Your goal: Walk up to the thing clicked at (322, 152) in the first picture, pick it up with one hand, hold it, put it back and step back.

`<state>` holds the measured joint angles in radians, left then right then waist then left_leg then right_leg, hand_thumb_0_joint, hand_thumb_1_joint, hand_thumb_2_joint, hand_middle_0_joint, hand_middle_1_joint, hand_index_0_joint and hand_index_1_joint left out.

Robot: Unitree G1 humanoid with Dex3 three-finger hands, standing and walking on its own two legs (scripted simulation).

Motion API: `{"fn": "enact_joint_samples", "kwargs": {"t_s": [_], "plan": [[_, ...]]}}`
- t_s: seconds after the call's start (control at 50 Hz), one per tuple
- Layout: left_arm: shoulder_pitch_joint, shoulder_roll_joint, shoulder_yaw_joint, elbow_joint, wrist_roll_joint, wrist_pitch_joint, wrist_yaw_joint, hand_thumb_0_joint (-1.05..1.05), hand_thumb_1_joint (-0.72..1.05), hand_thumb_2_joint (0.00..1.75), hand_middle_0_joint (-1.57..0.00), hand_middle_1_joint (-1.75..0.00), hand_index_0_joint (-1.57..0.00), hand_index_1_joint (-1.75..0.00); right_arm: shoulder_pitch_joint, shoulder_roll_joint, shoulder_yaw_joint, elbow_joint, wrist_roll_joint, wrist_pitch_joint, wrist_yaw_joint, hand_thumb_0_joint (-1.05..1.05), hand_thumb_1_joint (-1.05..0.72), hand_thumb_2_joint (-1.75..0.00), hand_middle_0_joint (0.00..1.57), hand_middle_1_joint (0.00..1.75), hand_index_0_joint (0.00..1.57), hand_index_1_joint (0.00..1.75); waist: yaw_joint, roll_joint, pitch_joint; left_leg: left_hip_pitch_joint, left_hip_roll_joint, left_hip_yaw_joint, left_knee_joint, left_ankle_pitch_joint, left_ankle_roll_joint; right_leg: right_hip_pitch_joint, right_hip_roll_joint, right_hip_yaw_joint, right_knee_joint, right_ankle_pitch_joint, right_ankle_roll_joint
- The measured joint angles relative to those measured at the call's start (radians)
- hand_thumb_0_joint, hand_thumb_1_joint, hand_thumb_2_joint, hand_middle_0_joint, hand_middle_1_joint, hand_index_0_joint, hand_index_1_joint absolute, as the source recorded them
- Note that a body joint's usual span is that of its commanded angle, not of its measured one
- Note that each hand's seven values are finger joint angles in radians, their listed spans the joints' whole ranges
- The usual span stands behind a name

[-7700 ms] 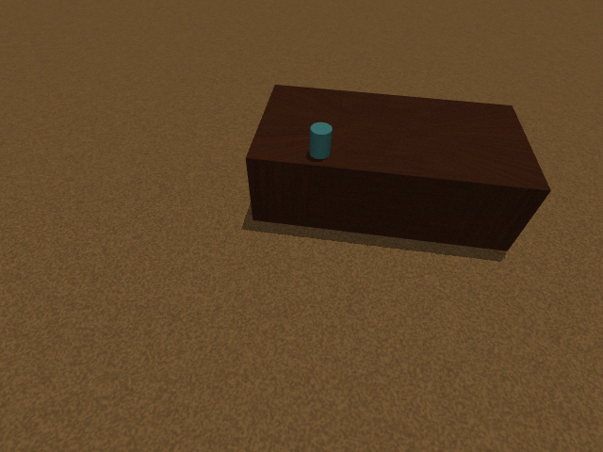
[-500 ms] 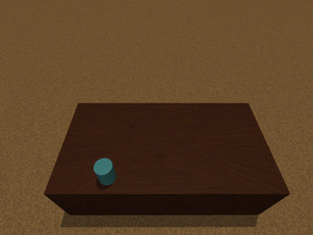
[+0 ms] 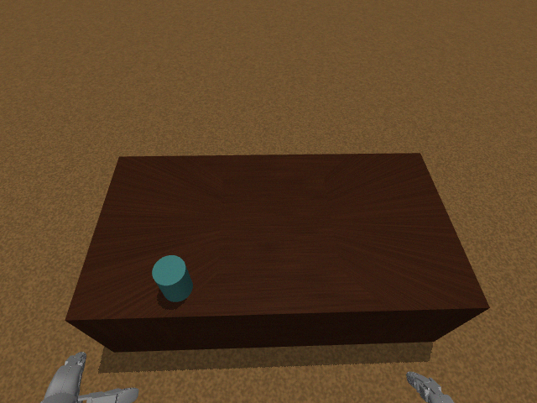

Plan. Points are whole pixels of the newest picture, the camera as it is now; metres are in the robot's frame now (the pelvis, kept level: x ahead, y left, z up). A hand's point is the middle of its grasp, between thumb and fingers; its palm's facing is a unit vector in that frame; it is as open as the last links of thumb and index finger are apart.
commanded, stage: go down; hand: left
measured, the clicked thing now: (173, 279) +0.46 +0.24 -0.35
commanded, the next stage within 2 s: none
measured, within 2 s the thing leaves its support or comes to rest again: neither
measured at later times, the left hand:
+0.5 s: hand (93, 390) +0.18 +0.28 -0.13, palm faces +0.06 -0.94 -0.33, open 17.0 cm
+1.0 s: hand out of the picture +0.15 +0.29 -0.13, palm faces +0.10 -0.93 -0.35, open 17.2 cm
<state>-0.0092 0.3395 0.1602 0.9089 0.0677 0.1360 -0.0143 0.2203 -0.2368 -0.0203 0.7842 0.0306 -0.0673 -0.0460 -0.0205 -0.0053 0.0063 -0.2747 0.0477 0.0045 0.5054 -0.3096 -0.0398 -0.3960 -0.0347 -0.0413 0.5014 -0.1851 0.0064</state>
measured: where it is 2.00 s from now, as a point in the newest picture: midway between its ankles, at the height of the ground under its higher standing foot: outside the picture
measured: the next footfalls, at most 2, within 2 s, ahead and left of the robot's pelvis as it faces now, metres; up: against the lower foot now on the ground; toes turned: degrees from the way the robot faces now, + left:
none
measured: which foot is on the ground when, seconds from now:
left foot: down 0.00-1.00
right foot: down 0.00-1.00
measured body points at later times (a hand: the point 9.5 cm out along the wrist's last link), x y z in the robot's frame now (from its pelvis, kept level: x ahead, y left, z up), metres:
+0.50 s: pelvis +0.03 +0.03 -0.02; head +0.07 +0.04 +0.43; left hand +0.17 +0.33 -0.11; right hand +0.19 -0.22 -0.11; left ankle -0.03 +0.15 -0.73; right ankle +0.04 -0.12 -0.73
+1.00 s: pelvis +0.01 +0.03 -0.05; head +0.05 +0.04 +0.40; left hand +0.15 +0.33 -0.10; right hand +0.19 -0.22 -0.12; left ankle -0.03 +0.15 -0.73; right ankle +0.04 -0.12 -0.73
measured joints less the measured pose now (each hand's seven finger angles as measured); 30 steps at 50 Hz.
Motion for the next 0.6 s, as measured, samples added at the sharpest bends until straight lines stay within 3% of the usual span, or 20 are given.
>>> {"fn": "enact_joint_samples", "kwargs": {"t_s": [0.12, 0.28, 0.6], "plan": [[0.067, -0.019, -0.016, -0.136, -0.021, 0.143, -0.002, 0.00, 0.03, 0.17, -0.06, -0.04, -0.06, -0.03, 0.007, -0.006, 0.003, -0.062, 0.004, -0.015, -0.005, 0.01, -0.98, -0.91, 0.21, 0.30, 0.20, 0.30, 0.005, 0.020, -0.025, -0.023, -0.009, 0.007, 0.048, -0.036, 0.014, -0.018, -0.009, 0.009, 0.031, -0.023, 0.016], [0.149, -0.030, -0.022, -0.324, -0.025, 0.202, -0.012, 0.00, -0.29, 0.09, -0.07, -0.04, -0.06, -0.04, -0.005, -0.002, 0.010, -0.104, -0.004, -0.055, -0.018, 0.01, -0.92, -0.90, 0.21, 0.30, 0.20, 0.30, 0.017, 0.004, -0.037, -0.078, -0.016, -0.003, 0.132, -0.088, 0.025, -0.061, -0.019, 0.003, 0.097, -0.068, 0.029], [0.272, -0.025, -0.033, -0.582, -0.042, 0.311, -0.012, 0.00, -0.47, 0.05, -0.08, -0.05, -0.07, -0.05, -0.002, 0.002, 0.017, -0.156, -0.016, -0.075, -0.036, 0.01, -0.87, -0.88, 0.21, 0.30, 0.21, 0.30, 0.001, 0.030, -0.102, -0.185, -0.014, -0.026, 0.282, -0.181, 0.035, -0.145, -0.022, -0.015, 0.210, -0.144, 0.043]]}}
